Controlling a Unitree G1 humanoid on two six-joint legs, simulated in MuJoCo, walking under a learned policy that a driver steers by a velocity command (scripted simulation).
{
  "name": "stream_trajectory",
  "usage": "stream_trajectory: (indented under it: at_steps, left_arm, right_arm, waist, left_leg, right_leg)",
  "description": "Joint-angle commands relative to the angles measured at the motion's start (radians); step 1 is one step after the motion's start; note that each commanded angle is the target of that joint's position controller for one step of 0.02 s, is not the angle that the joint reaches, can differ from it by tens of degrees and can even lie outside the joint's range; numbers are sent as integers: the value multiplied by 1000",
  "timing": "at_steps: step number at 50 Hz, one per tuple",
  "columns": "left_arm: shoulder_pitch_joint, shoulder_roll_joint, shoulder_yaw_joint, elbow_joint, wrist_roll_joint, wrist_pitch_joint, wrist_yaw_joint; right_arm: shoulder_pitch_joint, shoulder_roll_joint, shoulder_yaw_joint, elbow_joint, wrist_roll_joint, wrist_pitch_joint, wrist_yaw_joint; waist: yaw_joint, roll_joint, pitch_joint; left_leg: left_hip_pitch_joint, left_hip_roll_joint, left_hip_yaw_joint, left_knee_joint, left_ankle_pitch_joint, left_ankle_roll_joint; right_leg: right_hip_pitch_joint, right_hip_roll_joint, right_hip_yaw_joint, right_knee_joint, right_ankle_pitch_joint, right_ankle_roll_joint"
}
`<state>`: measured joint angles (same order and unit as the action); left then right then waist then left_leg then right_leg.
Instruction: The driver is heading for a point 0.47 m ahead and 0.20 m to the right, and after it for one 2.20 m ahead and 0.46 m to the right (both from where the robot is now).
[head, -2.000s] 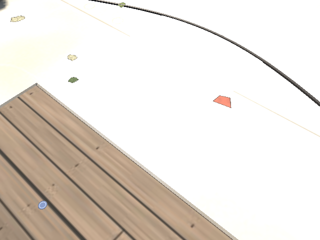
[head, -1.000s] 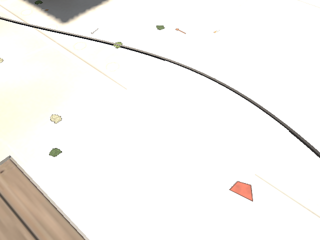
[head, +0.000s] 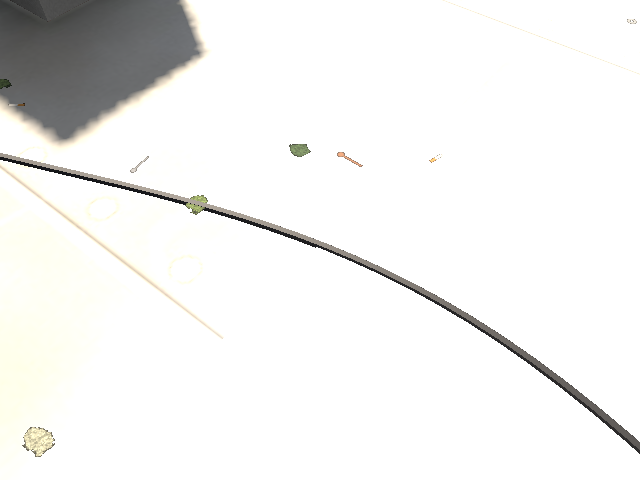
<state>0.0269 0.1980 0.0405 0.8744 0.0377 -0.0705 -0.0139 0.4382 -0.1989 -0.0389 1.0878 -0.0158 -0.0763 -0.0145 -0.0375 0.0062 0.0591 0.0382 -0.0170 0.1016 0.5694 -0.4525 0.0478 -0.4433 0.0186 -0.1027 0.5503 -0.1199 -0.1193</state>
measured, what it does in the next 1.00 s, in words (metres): walks ahead, turning right: left foot, then right foot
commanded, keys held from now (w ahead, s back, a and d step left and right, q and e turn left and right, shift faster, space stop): w+e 0.58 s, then e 0.42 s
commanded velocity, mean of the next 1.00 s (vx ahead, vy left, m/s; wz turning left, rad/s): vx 0.39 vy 0.00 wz -0.51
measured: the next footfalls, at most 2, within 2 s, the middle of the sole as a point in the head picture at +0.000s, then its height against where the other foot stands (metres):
left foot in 0.52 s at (303, 475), level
right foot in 0.98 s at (426, 444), level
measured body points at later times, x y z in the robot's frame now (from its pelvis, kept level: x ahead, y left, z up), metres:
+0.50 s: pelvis +0.28 +0.00 +0.01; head +0.31 -0.01 +0.46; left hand +0.28 +0.27 -0.12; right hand +0.46 -0.27 -0.08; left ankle +0.43 +0.08 -0.72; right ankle +0.11 -0.07 -0.72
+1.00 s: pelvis +0.45 -0.06 +0.00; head +0.48 -0.09 +0.45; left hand +0.74 +0.05 -0.10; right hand +0.35 -0.32 -0.14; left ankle +0.43 +0.07 -0.71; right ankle +0.49 -0.17 -0.73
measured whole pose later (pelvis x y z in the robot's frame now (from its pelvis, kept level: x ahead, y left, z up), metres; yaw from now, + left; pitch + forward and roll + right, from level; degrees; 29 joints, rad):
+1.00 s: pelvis +0.45 -0.06 +0.00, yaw -33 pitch +1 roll +1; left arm 0.10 0.25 0.05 0.72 0.05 0.00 -0.05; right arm 0.28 -0.26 -0.06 0.84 -0.01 -0.02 -0.02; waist -0.04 0.00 0.08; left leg -0.18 0.09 0.25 0.71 -0.47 -0.01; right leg -0.43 0.03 -0.06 0.57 -0.15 -0.10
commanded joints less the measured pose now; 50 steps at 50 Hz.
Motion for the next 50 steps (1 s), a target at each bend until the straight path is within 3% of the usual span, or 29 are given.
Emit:
stream_trajectory:
  at_steps: [1,2,3,5,8,10,15,20,23,24,25,26,27,28,29,30,31,33,35,38,42,47,48,49,50]
  left_arm:
    - [417,258,80,90,-21,16,5]
    - [293,222,70,66,-33,19,3]
    - [237,162,56,55,-30,16,0]
    - [212,112,40,66,-36,6,8]
    - [269,148,47,76,-39,-11,13]
    - [305,168,52,76,-39,-9,15]
    - [407,167,54,74,-35,0,13]
    - [465,181,59,64,-22,9,24]
    - [406,212,70,36,-17,11,34]
    - [378,225,74,25,-18,8,31]
    - [361,221,74,18,-25,1,23]
    - [359,165,59,-18,-37,-9,15]
    - [481,72,43,-47,-72,-6,16]
    - [475,161,52,-20,-37,12,25]
    - [403,172,56,-19,-22,18,17]
    - [353,152,54,-28,-21,21,9]
    - [336,142,55,-33,-12,31,4]
    - [354,129,57,-35,-4,62,-3]
    - [326,120,54,-57,-8,76,-11]
    - [227,104,41,-108,-9,86,-28]
    - [135,87,20,-151,-9,85,-47]
    - [130,137,35,-184,5,81,-43]
    - [196,141,41,-167,12,70,-35]
    - [277,199,59,-151,22,54,-19]
    - [281,317,83,-169,9,49,-3]
  right_arm:
    - [38,-119,-25,-86,0,-20,13]
    - [-65,-129,-30,-124,-5,-25,18]
    - [-116,-123,-28,-139,-4,-35,22]
    - [-117,-97,-25,-151,-24,-16,22]
    - [-144,-82,-22,-180,-33,20,27]
    - [-233,-88,-22,-220,-29,29,28]
    - [-431,-94,-16,-301,-18,31,32]
    - [-556,-104,-5,-372,-7,18,36]
    - [-475,-139,-12,-374,-3,2,31]
    - [-384,-160,-21,-350,-2,-5,24]
    - [-247,-191,-34,-313,-8,-19,12]
    - [-84,-266,-52,-304,-32,-28,-6]
    - [-74,-357,-72,-310,-46,-14,-7]
    - [-135,-277,-64,-317,-32,3,-3]
    - [-205,-181,-40,-335,-23,5,0]
    - [-247,-139,-27,-335,-22,2,2]
    - [-242,-126,-20,-327,-20,-4,-1]
    - [-208,-126,-17,-304,-8,-21,1]
    - [-189,-141,-21,-295,2,-31,4]
    - [-194,-156,-26,-294,4,-18,-2]
    - [-200,-179,-33,-294,6,-1,-5]
    - [-163,-226,-55,-289,13,31,-11]
    - [-164,-228,-57,-289,15,42,-12]
    - [-117,-225,-56,-293,10,49,-8]
    - [-49,-129,-35,-340,-13,61,1]
  waist:
    - [137,-140,-314]
    - [95,-88,-151]
    - [75,-24,-77]
    - [14,-32,-25]
    - [2,-44,-38]
    - [19,-49,-11]
    - [93,-63,2]
    - [134,-78,-4]
    - [74,-96,-24]
    - [34,-91,-62]
    - [-33,-36,-137]
    - [-89,69,-288]
    - [-19,315,-391]
    - [8,187,-312]
    - [14,62,-167]
    - [27,22,-84]
    - [37,54,-57]
    - [65,98,-72]
    - [75,108,-96]
    - [66,129,-79]
    - [48,128,-80]
    - [38,116,-97]
    - [71,72,-134]
    - [106,-51,-201]
    - [36,-264,-262]
  left_leg:
    - [-652,-29,-117,772,-30,22]
    - [-722,39,-139,769,62,29]
    - [-696,76,-138,702,141,25]
    - [-588,116,-138,578,181,-3]
    - [-562,113,-114,493,199,-50]
    - [-616,120,-104,405,261,-78]
    - [-691,101,-105,189,419,-104]
    - [-684,56,-109,59,411,-91]
    - [-501,29,-122,-47,332,-58]
    - [-361,2,-110,-79,301,-41]
    - [-167,19,-121,-141,326,-13]
    - [72,229,-322,-165,151,36]
    - [294,480,-762,-267,96,148]
    - [193,464,-831,-296,-41,161]
    - [46,410,-664,-313,-29,136]
    - [-63,361,-505,-326,200,120]
    - [-114,327,-384,-320,440,103]
    - [-156,296,-235,-283,836,95]
    - [-138,293,-154,-272,999,106]
    - [-145,281,-55,-290,987,112]
    - [-191,256,56,-267,915,90]
    - [-107,301,64,-66,911,62]
    - [-122,280,88,79,877,39]
    - [-223,229,113,298,682,-17]
    - [-490,98,124,583,-180,-66]
  right_leg:
    - [742,-375,824,-286,-158,-251]
    - [597,-345,654,-290,-194,-221]
    - [463,-304,556,-323,-112,-190]
    - [297,-212,413,-358,40,-134]
    - [244,-170,353,-371,140,-145]
    - [235,-158,353,-396,106,-148]
    - [331,-141,377,-378,151,-116]
    - [445,-154,415,-285,305,-107]
    - [416,-161,445,-201,387,-61]
    - [383,-142,443,-122,464,-42]
    - [330,-82,401,53,466,-18]
    - [202,-13,332,319,244,5]
    - [-107,139,213,579,-428,35]
    - [-203,45,212,690,-405,22]
    - [-204,1,209,691,-301,24]
    - [-178,-27,196,655,-241,38]
    - [-148,-45,185,627,-230,53]
    - [-95,-42,161,618,-243,79]
    - [-119,-31,144,597,-212,93]
    - [-156,-43,109,459,-111,110]
    - [-11,-38,46,205,37,94]
    - [75,-3,20,45,-96,35]
    - [164,23,15,-41,-48,15]
    - [327,-42,129,-120,212,-28]
    - [521,-344,479,-39,817,-133]
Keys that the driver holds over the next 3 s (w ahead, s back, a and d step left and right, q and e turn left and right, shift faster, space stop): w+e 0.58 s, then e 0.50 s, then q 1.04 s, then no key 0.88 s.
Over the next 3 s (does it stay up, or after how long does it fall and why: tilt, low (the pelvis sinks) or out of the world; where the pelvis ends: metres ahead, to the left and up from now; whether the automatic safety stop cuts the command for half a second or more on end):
stays up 0.45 -0.06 0.03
